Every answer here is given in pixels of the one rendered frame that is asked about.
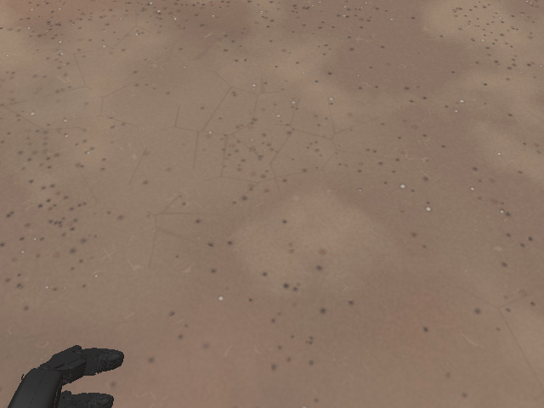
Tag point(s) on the robot left hand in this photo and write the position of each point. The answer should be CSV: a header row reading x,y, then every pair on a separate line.
x,y
41,387

